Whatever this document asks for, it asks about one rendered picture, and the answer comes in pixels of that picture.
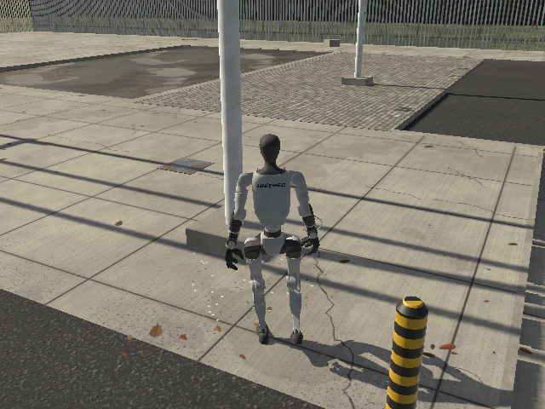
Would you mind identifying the right robot thigh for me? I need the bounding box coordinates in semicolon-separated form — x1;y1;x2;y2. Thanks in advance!
284;236;301;290

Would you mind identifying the robot left upper arm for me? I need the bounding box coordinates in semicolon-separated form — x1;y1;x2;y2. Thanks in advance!
233;172;253;221

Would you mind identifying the robot left forearm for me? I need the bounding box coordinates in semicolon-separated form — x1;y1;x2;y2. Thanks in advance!
226;208;242;250

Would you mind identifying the right robot hand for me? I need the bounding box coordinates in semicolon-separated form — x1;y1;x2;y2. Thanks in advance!
301;236;320;255

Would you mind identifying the robot right upper arm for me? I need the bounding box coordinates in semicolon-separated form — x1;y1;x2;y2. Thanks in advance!
289;170;312;217

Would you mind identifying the left robot thigh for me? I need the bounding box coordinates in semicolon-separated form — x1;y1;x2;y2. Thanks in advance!
244;238;266;294

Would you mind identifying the left robot hand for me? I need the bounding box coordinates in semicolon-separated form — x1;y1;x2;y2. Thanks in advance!
224;247;244;270

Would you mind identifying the robot right forearm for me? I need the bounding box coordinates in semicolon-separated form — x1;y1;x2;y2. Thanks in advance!
302;204;318;239

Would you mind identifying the robot thigh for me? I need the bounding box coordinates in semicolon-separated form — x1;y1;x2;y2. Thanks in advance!
244;238;266;294
284;236;301;290

